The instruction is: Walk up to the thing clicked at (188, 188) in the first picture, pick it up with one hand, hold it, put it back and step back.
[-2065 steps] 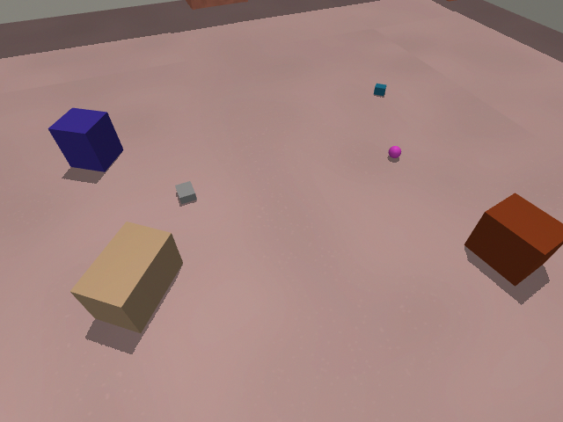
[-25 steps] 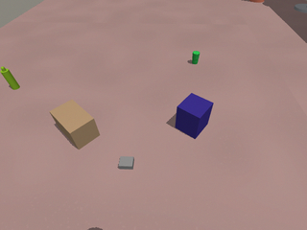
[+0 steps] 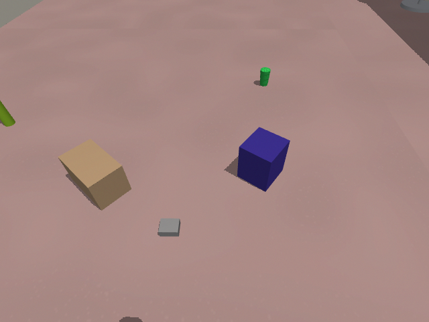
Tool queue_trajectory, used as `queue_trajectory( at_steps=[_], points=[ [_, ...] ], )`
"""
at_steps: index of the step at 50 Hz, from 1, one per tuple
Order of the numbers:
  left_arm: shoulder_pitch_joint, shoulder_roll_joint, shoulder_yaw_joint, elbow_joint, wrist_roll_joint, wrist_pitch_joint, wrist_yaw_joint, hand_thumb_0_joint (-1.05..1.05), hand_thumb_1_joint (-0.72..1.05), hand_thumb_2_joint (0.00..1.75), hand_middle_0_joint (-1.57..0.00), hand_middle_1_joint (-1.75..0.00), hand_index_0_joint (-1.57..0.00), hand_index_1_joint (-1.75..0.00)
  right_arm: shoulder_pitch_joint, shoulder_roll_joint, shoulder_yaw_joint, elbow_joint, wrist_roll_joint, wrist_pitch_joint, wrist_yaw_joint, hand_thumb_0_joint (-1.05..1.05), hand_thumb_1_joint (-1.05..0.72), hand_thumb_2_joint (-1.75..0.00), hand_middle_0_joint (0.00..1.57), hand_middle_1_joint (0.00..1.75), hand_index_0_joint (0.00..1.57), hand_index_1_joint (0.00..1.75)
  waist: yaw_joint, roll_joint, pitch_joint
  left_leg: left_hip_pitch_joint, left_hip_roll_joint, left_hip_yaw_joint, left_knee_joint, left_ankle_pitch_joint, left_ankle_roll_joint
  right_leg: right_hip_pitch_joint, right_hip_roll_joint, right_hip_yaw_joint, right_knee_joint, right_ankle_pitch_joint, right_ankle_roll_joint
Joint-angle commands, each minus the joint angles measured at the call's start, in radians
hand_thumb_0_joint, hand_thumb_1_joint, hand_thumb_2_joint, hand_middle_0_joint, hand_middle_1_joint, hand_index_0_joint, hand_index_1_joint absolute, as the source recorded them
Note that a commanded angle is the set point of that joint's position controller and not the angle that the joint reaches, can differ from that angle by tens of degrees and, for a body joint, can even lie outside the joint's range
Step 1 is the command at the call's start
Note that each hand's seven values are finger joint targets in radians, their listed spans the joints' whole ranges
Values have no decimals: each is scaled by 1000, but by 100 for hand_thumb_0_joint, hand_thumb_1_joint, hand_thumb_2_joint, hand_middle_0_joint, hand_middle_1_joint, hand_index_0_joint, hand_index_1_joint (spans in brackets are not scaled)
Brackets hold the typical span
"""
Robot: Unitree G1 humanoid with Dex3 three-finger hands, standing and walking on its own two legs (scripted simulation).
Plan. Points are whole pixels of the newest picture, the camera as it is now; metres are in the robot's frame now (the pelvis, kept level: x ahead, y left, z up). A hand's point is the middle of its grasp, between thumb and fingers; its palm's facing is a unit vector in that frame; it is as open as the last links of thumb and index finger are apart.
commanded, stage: stand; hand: left
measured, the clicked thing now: (169, 227) +0.74 +0.28 -0.76
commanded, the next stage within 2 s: walk up in 0.12 s
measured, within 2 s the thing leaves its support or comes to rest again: neither
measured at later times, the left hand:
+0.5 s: hand out of the picture +0.08 +0.36 -0.18, palm faces +0.03 -0.93 -0.36, open 7.4 cm
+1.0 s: hand (110, 235) +0.37 +0.30 -0.15, palm faces -0.08 -0.92 -0.37, open 7.4 cm
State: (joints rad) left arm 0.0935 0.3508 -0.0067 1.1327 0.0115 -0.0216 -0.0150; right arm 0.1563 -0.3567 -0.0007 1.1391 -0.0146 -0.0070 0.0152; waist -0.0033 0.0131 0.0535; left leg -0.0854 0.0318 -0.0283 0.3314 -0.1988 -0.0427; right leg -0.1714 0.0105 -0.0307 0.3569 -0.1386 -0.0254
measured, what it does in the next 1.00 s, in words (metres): walks ahead: left foot, then right foot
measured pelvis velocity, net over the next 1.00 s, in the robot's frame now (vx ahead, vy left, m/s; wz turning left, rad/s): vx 0.25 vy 0.04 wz -0.02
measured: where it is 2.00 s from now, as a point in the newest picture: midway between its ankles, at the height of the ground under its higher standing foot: outside the picture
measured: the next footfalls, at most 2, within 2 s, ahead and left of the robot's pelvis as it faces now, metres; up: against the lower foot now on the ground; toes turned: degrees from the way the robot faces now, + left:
left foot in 0.44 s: +0.16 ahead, +0.19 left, +0.00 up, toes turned +6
right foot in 0.92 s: +0.35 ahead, -0.08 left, +0.00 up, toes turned -4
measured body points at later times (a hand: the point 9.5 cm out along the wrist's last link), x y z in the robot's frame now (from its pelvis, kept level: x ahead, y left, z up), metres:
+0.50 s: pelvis +0.07 +0.07 -0.02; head +0.06 +0.09 +0.42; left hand +0.08 +0.41 -0.16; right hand +0.12 -0.27 -0.12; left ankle +0.12 +0.18 -0.75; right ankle +0.04 -0.09 -0.72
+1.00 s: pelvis +0.25 +0.04 -0.02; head +0.29 +0.02 +0.42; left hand +0.38 +0.34 -0.12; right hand +0.27 -0.28 -0.15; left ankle +0.14 +0.18 -0.70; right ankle +0.31 -0.07 -0.75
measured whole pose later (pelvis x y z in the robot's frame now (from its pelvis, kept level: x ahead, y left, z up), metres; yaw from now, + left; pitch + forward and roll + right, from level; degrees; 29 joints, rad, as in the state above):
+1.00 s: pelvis +0.25 +0.04 -0.02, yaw -1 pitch -2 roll +1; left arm 0.17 0.38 0.07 0.86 0.02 -0.05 -0.07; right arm 0.36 -0.41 -0.05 0.86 0.00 -0.04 0.02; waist -0.03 0.03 0.13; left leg -0.17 0.07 0.05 0.91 -0.50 0.02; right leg -0.36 -0.02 -0.05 0.65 -0.25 -0.03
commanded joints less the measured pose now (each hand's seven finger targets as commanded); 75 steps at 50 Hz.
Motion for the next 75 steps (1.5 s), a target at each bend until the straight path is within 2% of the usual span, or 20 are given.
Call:
queue_trajectory(
  at_steps=[1,5,6,8,11,21,23,25,30,42,45,46,48,49,52,58,64,66,68,75],
  points=[
    [-38,225,43,-56,-7,-15,16,0,90,90,-20,-30,-20,-30,-39,-201,-32,-55,3,-21,-19,0,-90,-90,20,30,20,30,10,-16,-54,-62,85,-71,-68,45,49,59,-140,133,-83,9,-3],
    [-46,225,42,-59,-5,-15,16,0,90,90,-20,-30,-20,-30,-37,-205,-31,-60,4,-21,-18,0,-90,-90,20,30,20,30,5,-15,-51,-53,90,-72,-65,44,52,45,-138,135,-89,-12,-1],
    [35,271,108,-95,9,-21,-5,0,90,90,-20,-30,-20,-30,36,-256,-71,-96,-12,-31,1,0,-90,-90,20,30,20,30,20,-33,-153,-94,35,-48,36,-364,113,140,-89,126,-42,-433,-40],
    [131,324,140,-76,29,-22,-10,0,90,90,-20,-30,-20,-30,6,-243,-81,-123,-28,-22,12,0,-90,-90,20,30,20,30,71,-163,-31,-393,-33,48,296,-443,91,186,-248,363,-201,-764,-114],
    [123,324,159,-137,28,-37,-6,0,90,90,-20,-30,-20,-30,-33,-230,-92,-167,-29,-32,17,0,-90,-90,20,30,20,30,86,-107,89,-541,67,-45,458,-260,73,172,-389,461,-246,-523,-229],
    [-19,253,132,-278,26,-11,-38,0,90,90,-20,-30,-20,-30,354,-235,-158,-123,-33,-45,29,0,-90,-90,20,30,20,30,-130,-33,-10,198,-13,96,215,-40,37,-419,-134,59,151,-568,-96],
    [101,131,91,-284,17,-1,-35,0,90,90,-20,-30,-20,-30,394,-371,-179,-150,-55,-61,5,0,-90,-90,20,30,20,30,-127,364,18,121,306,-527,-139,-710,129,-632,86,64,738,-494,-40],
    [166,272,117,-251,3,6,-25,0,90,90,-20,-30,-20,-30,155,-426,-175,-246,-19,-72,1,0,-90,-90,20,30,20,30,-34,163,120,-145,406,-656,-279,-823,232,-496,-16,203,786,-339,-42],
    [252,286,128,-192,0,1,-39,0,90,90,-20,-30,-20,-30,136,-307,-137,-276,-4,-101,-1,0,-90,-90,20,30,20,30,7,126,98,-108,237,-213,-168,-334,183,-408,-57,166,670,-124,8],
    [28,207,111,-330,12,-22,-66,0,90,90,-20,-30,-20,-30,248,-308,-137,-332,-4,-85,0,0,-90,-90,20,30,20,30,-62,98,40,20,206,27,21,249,214,-260,-52,-24,233,-68,-2],
    [158,217,127,-301,12,-32,-52,0,90,90,-20,-30,-20,-30,243,-289,-126,-364,6,-73,-6,0,-90,-90,20,30,20,30,12,22,-43,-38,171,68,261,411,181,-5,-6,-54,124,-42,-40],
    [255,264,147,-279,13,-39,-43,0,90,90,-20,-30,-20,-30,265,-242,-105,-376,13,-76,-9,0,-90,-90,20,30,20,30,58,-71,-120,-129,123,94,440,343,143,170,-37,4,116,-22,-73],
    [364,380,176,-289,-2,-41,-26,0,90,90,-20,-30,-20,-30,278,-218,-87,-398,27,-74,-17,0,-90,-90,20,30,20,30,109,-312,-189,-495,-76,102,818,-333,80,396,-409,608,-15,53,-266],
    [330,379,179,-305,-14,-37,-19,0,90,90,-20,-30,-20,-30,259,-274,-96,-381,20,-71,-29,0,-90,-90,20,30,20,30,107,-257,-151,-502,-13,20,885,-381,77,337,-443,622,6,129,-322],
    [237,282,139,-342,-29,-32,-1,0,90,90,-20,-30,-20,-30,257,-232,-91,-353,33,-67,-25,0,-90,-90,20,30,20,30,34,-151,-46,-418,5,-60,873,-281,72,101,-285,252,42,413,-216],
    [127,236,107,-384,1,-34,22,0,90,90,-20,-30,-20,-30,225,-190,-78,-331,27,-51,-28,0,-90,-90,20,30,20,30,9,-154,-8,-321,-13,32,557,-115,14,-60,-213,47,74,631,-211],
    [71,237,87,-388,-35,18,25,0,90,90,-20,-30,-20,-30,227,-225,-99,-305,-1,-60,-45,0,-90,-90,20,30,20,30,-37,-53,-100,-74,-21,38,150,308,62,-132,-169,49,382,261,-92],
    [146,184,76,-375,-57,41,30,0,90,90,-20,-30,-20,-30,147,-343,-119,-354,-6,-50,-49,0,-90,-90,20,30,20,30,1,177,-142,-43,318,-408,70,653,245,-241,43,22,617,-389,0],
    [177,222,77,-337,-47,64,46,0,90,90,-20,-30,-20,-30,71,-332,-114,-363,9,-41,-56,0,-90,-90,20,30,20,30,8,165,-147,-102,372,-453,100,593,377,-208,1,129,807,-527,0],
    [160,222,93,-292,-35,43,35,0,90,90,-20,-30,-20,-30,29,-276,-99,-371,-6,-5,-47,0,-90,-90,20,30,20,30,-4,170,-178,-62,206,-161,211,442,267,-210,-4,65,581,-426,24]
  ],
)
